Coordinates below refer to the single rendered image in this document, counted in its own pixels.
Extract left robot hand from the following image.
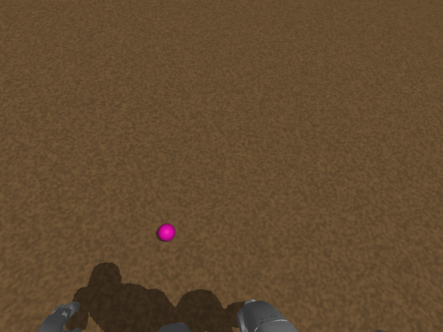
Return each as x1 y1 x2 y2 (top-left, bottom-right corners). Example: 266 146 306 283
38 302 82 332

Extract ball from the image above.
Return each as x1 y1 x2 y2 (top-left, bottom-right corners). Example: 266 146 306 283
158 223 175 241

